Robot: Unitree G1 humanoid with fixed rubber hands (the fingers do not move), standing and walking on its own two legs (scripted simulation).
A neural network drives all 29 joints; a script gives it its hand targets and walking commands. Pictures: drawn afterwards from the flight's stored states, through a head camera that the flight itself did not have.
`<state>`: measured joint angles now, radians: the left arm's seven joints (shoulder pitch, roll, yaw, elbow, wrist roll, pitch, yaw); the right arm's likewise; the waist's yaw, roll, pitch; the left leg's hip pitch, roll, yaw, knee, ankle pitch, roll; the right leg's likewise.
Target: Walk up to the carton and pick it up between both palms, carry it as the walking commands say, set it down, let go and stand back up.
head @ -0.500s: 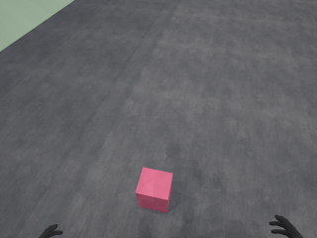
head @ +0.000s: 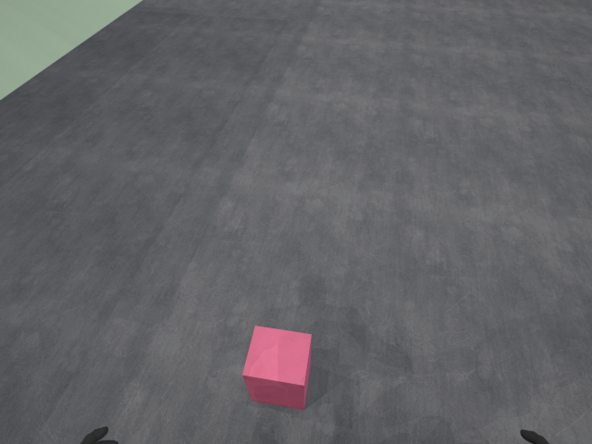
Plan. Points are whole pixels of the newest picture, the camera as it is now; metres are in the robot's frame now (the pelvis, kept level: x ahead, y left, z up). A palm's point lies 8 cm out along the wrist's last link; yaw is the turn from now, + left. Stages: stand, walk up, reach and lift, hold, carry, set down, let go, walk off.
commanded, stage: walk up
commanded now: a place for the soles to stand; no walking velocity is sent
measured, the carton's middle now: (280, 369) +0.45 +0.07 -0.66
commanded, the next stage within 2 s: none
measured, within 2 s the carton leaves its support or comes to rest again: neither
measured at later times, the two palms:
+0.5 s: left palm out of the picture +0.08 +0.46 -0.11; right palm out of the picture +0.10 -0.22 -0.12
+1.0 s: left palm (23, 406) +0.21 +0.42 -0.09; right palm out of the picture +0.07 -0.20 -0.10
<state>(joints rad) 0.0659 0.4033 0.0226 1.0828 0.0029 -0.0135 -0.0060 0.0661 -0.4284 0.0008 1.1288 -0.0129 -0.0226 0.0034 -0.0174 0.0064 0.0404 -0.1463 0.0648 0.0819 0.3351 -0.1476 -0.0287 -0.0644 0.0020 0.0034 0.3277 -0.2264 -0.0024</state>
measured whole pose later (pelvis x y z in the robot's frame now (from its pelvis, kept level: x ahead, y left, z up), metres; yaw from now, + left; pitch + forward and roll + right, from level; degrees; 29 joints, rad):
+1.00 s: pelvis +0.01 +0.14 +0.00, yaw -12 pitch -2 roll +0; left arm 0.05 0.42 0.00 0.99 -0.01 -0.04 0.00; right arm 0.03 -0.42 -0.01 1.01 0.00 -0.01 0.02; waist -0.01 0.00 0.07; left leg -0.18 0.02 0.08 0.40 -0.18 0.01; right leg -0.17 0.01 0.07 0.41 -0.20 0.02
